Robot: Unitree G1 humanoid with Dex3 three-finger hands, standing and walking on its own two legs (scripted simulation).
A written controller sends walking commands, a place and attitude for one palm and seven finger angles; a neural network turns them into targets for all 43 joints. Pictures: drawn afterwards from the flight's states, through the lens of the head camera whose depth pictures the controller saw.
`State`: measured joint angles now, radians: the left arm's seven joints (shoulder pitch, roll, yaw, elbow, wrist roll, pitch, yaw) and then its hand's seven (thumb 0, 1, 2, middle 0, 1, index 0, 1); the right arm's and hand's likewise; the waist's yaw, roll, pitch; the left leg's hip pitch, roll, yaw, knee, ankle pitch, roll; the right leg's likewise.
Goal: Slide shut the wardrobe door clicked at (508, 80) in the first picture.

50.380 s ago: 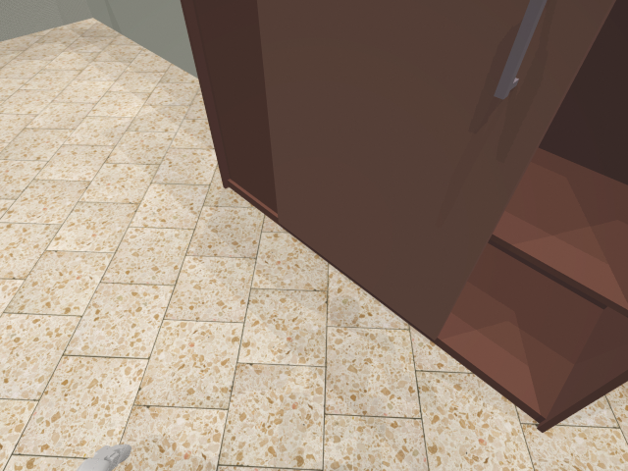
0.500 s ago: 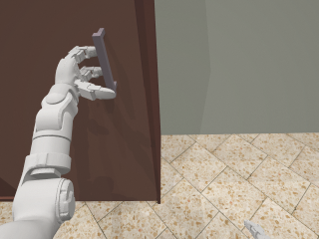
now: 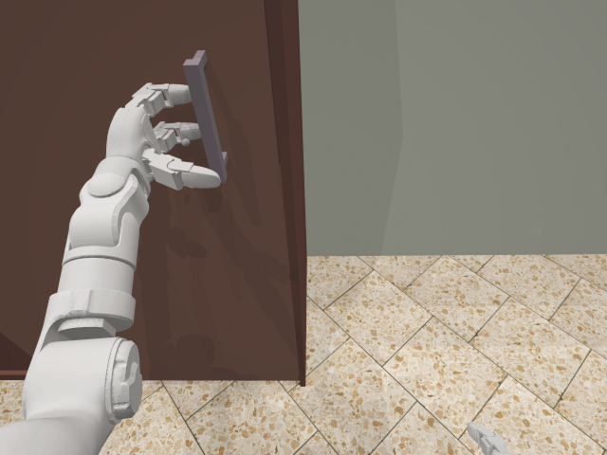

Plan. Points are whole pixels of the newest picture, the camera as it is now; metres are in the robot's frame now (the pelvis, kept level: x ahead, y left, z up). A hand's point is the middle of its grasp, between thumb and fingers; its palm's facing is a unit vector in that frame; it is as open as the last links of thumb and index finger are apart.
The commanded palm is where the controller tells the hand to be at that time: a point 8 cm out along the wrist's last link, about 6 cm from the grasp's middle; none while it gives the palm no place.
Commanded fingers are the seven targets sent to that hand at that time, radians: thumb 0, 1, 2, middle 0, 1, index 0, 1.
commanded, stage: slide the fingers in behind the handle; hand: left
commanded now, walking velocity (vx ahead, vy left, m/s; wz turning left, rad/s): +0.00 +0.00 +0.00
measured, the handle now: (210, 120) +0.48 +0.14 +0.23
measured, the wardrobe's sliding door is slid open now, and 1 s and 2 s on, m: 0.00 0.00 0.00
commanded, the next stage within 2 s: grip the handle and tug to test in 1.52 s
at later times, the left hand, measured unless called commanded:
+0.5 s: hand (205, 143) +0.42 +0.13 +0.23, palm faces +0.02 -1.00 +0.00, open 14.0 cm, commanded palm +0.40 +0.19 +0.23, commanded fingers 0.00 -0.50 0.30 -0.30 -1.20 -0.30 -1.20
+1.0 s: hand (214, 146) +0.42 +0.12 +0.23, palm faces +0.05 -1.00 -0.01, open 14.2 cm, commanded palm +0.39 +0.17 +0.23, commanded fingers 0.00 -0.50 0.30 -0.30 -1.20 -0.30 -1.20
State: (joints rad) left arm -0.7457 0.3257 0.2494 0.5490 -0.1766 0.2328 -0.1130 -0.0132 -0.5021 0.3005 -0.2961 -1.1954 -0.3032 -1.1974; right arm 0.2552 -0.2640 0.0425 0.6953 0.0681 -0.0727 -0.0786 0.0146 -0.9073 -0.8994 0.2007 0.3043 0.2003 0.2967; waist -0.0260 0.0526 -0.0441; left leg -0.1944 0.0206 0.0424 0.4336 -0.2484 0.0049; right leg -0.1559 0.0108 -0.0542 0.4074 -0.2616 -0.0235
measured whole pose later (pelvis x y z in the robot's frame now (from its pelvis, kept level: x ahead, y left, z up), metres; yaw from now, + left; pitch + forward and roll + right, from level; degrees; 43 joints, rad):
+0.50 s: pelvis +0.00 +0.00 +0.00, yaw +0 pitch +0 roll +0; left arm -0.73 0.25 0.21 0.46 -0.18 0.32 -0.04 -0.01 -0.50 0.30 -0.30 -1.20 -0.30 -1.20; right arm 0.21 -0.25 0.05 0.69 0.06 -0.05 -0.07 0.01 -0.91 -0.90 0.20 0.30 0.20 0.30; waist -0.01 0.06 -0.05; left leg -0.18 0.02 0.05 0.43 -0.25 0.01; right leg -0.14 0.01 -0.05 0.40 -0.27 -0.02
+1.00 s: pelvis +0.00 -0.01 +0.00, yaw +0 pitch -1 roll +0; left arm -0.71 0.22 0.18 0.41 -0.17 0.34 0.01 -0.01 -0.50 0.30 -0.29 -1.19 -0.25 -1.18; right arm 0.19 -0.24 0.05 0.69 0.06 -0.03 -0.06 0.01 -0.91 -0.90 0.20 0.30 0.20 0.30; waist -0.01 0.05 -0.04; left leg -0.16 0.02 0.03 0.42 -0.25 0.00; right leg -0.13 0.01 -0.06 0.40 -0.27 -0.03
